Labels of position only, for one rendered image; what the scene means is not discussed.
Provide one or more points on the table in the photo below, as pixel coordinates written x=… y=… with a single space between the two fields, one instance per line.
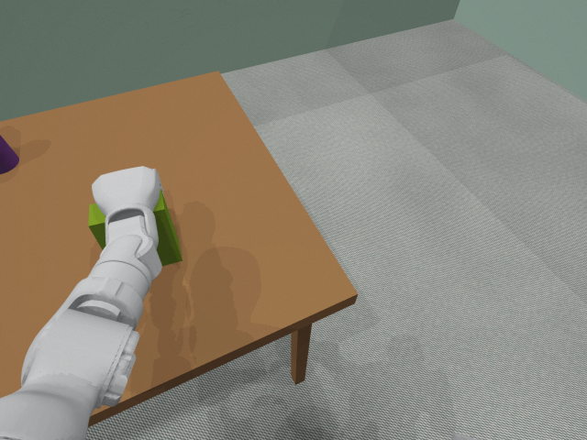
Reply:
x=255 y=267

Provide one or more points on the robot left upper arm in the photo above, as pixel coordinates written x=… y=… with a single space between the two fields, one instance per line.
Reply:
x=84 y=363

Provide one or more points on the sponge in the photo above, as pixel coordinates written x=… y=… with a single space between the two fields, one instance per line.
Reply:
x=168 y=248

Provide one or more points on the robot left hand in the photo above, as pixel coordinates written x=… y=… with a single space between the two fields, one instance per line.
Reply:
x=140 y=185

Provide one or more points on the robot left forearm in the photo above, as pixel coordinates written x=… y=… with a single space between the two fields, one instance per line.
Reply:
x=120 y=279

